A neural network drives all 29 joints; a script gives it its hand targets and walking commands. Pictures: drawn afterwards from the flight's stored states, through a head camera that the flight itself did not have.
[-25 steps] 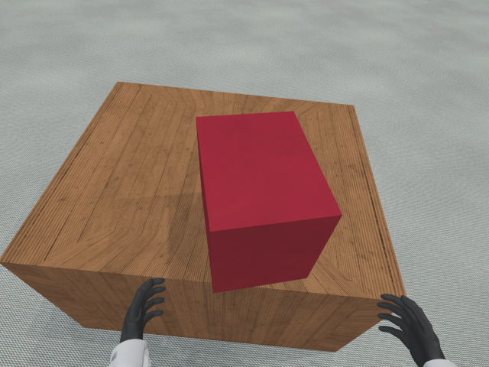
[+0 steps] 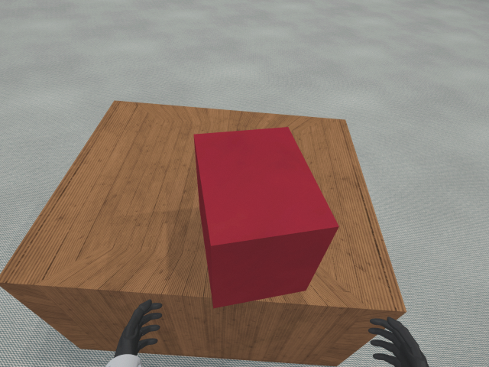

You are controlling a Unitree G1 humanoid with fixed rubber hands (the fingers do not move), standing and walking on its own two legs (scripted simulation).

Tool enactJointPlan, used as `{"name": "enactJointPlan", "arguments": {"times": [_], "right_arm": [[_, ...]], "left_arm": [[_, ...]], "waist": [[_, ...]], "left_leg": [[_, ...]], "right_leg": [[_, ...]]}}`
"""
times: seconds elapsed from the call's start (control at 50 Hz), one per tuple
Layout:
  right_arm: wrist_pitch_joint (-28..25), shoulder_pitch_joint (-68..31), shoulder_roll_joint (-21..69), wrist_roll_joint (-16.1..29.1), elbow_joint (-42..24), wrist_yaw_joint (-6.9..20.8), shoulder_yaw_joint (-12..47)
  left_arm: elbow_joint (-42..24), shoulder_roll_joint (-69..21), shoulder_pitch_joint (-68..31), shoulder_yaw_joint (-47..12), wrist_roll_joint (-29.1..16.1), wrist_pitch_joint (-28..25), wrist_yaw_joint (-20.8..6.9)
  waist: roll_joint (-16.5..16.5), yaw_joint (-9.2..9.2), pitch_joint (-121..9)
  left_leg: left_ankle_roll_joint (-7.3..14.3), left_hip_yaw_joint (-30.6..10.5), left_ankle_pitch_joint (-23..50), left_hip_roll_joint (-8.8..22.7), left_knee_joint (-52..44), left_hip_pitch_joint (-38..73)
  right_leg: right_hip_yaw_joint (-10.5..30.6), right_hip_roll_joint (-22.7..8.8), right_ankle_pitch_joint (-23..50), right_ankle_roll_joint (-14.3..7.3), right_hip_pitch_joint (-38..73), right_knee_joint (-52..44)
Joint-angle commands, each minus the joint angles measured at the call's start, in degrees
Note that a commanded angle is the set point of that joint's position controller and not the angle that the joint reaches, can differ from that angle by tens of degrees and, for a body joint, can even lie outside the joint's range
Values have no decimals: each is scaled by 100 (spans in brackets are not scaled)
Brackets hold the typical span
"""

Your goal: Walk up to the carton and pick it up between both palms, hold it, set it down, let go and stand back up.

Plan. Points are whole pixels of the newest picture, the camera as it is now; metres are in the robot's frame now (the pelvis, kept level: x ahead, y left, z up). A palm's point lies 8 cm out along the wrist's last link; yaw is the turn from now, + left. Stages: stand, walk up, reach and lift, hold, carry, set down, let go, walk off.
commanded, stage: set down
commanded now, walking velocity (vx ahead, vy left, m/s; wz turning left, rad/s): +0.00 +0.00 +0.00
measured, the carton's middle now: (251, 215) +0.47 -0.01 -0.07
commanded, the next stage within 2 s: let go in 0.76 s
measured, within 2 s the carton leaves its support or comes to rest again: neither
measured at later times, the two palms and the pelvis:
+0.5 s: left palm (117, 357) +0.18 +0.22 -0.08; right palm out of the picture +0.15 -0.24 -0.06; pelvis +0.00 +0.00 +0.00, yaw +0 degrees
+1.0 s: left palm (115, 359) +0.17 +0.22 -0.07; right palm out of the picture +0.15 -0.24 -0.07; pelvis +0.00 +0.00 +0.00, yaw +0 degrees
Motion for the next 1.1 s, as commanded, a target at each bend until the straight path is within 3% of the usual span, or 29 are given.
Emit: {"name": "enactJointPlan", "arguments": {"times": [0.0, 0.04, 0.06, 0.08, 0.1, 0.14, 0.16, 0.2, 0.24, 0.28, 0.3, 0.34, 0.38, 0.4, 0.42, 0.44, 0.48, 0.5, 0.66, 0.78, 0.86, 0.88, 0.94, 1.0, 1.08], "right_arm": [[-7, -179, -208, -382, -922, -255, -310], [121, -211, -44, -568, -995, -362, -279], [28, -243, -140, -451, -1226, -317, -369], [56, -226, -117, -514, -1112, -332, -350], [47, -84, -147, -478, -1098, -318, -326], [16, -121, -165, -476, -1283, -339, -311], [129, 0, -31, -628, -946, -430, -309], [184, 9, 19, -727, -905, -519, -285], [228, 101, 109, -703, -768, -571, -316], [184, 0, -62, -640, -1088, -502, -373], [181, 9, -34, -659, -1096, -515, -422], [230, 5, 51, -750, -944, -518, -399], [280, -86, 143, -804, -948, -576, -310], [307, -113, 47, -840, -930, -558, -382], [280, -152, 40, -797, -1079, -555, -412], [318, -149, 103, -848, -966, -587, -359], [313, -95, 168, -866, -1041, -615, -345], [314, -117, 137, -857, -1016, -596, -366], [366, -172, 40, -916, -1008, -598, -451], [391, -266, -11, -900, -1090, -548, -495], [416, -255, -16, -980, -1143, -590, -470], [415, -227, -35, -973, -1098, -586, -545], [464, -147, -26, -981, -1123, -576, -503], [453, -287, -45, -997, -1162, -568, -544], [466, -243, -78, -976, -1091, -547, -517]], "left_arm": [[-984, 674, 82, 180, 70, -14, -168], [-837, 838, 42, 312, 122, 166, -237], [-1376, 814, 21, 307, 59, 34, -162], [-1153, 759, 85, 249, 102, 108, -171], [-1202, 754, 224, 278, 98, 108, -173], [-1333, 786, 167, 218, 11, 76, -188], [-896, 821, 252, 241, 53, 214, -289], [-792, 942, 199, 333, 63, 311, -386], [-833, 972, 226, 331, 46, 420, -440], [-1384, 913, 180, 271, 27, 331, -336], [-1352, 901, 202, 270, -18, 335, -354], [-1045, 915, 225, 279, 27, 397, -384], [-865, 1025, 114, 317, -13, 446, -460], [-869, 983, 112, 284, 10, 501, -450], [-1233, 996, 33, 281, -9, 451, -404], [-923, 1012, 73, 303, 0, 512, -464], [-989, 1077, 69, 341, -9, 487, -472], [-966, 1030, 18, 309, 11, 519, -464], [-1060, 1100, -4, 304, -2, 601, -451], [-1075, 1016, -60, 286, 14, 639, -424], [-1056, 1103, -24, 325, -17, 650, -458], [-1105, 1067, -32, 330, 3, 639, -439], [-1089, 1121, 47, 311, -2, 659, -465], [-1113, 1086, -78, 321, -15, 694, -436], [-1082, 1104, -35, 253, -58, 647, -443]], "waist": [[134, -162, -729], [187, -113, -653], [120, 0, -827], [260, -112, -741], [263, -33, -788], [229, -61, -969], [296, -187, -758], [216, -168, -622], [376, -212, -559], [368, -131, -706], [281, -133, -700], [448, -159, -710], [242, -151, -696], [456, -194, -703], [330, -196, -714], [305, -184, -603], [248, -158, -672], [464, -185, -573], [423, -146, -594], [625, -115, -507], [345, -92, -553], [529, -104, -470], [383, -122, -456], [413, -53, -491], [482, -90, -529]], "left_leg": [[-31, 525, 1341, -369, -1253, 144], [14, 623, 1283, -406, -1321, 102], [-6, 557, 1473, -358, -1258, 88], [-38, 548, 1566, -359, -1288, 212], [-61, 548, 1711, -383, -1246, 258], [-54, 557, 1694, -385, -1184, 300], [-61, 614, 1592, -422, -1249, 316], [-75, 686, 1580, -440, -1289, 326], [-108, 682, 1659, -428, -1332, 453], [-115, 579, 1933, -376, -1285, 544], [-127, 562, 1859, -364, -1288, 583], [-137, 570, 1859, -361, -1339, 621], [-83, 633, 1617, -400, -1346, 568], [-108, 639, 1795, -366, -1365, 653], [-117, 617, 1800, -343, -1335, 667], [-87, 642, 1622, -359, -1400, 547], [-65, 629, 1634, -378, -1360, 523], [-91, 600, 1664, -320, -1415, 534], [-95, 617, 1592, -303, -1508, 585], [-112, 580, 1650, -258, -1547, 573], [-100, 635, 1588, -303, -1534, 673], [-136, 641, 1662, -248, -1567, 690], [-130, 628, 1645, -249, -1571, 692], [-91, 649, 1578, -287, -1583, 637], [-134, 622, 1677, -245, -1596, 716]], "right_leg": [[388, -269, 1348, -21, 1027, -784], [403, -315, 1278, 46, 1191, -839], [329, -257, 1507, 38, 1139, -742], [271, -200, 1495, -24, 1081, -748], [264, -215, 1663, -25, 1143, -735], [257, -204, 1718, 1, 1119, -718], [387, -287, 1684, 8, 1153, -824], [393, -303, 1758, 52, 1228, -856], [365, -308, 1771, 76, 1179, -923], [224, -193, 1818, 40, 1093, -836], [257, -191, 1790, 32, 1062, -868], [239, -213, 1725, 19, 1040, -888], [267, -276, 1612, 75, 1107, -909], [231, -228, 1664, 36, 1058, -902], [195, -199, 1648, 63, 1006, -878], [223, -226, 1508, 54, 1033, -901], [213, -255, 1593, 108, 1166, -896], [210, -212, 1621, 68, 1183, -877], [171, -204, 1493, 64, 1230, -870], [137, -168, 1508, 4, 1167, -815], [171, -200, 1337, 63, 1176, -917], [179, -187, 1435, 40, 1124, -904], [202, -210, 1470, 53, 1177, -924], [148, -164, 1318, 75, 1048, -911], [162, -165, 1440, 36, 1091, -893]]}}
